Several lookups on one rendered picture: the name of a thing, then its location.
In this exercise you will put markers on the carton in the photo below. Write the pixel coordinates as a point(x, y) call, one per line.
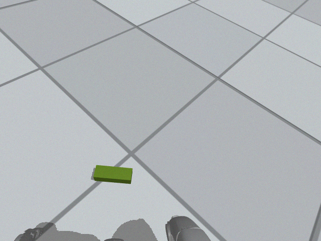
point(113, 174)

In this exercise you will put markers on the left robot hand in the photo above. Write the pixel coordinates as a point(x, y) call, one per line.
point(30, 234)

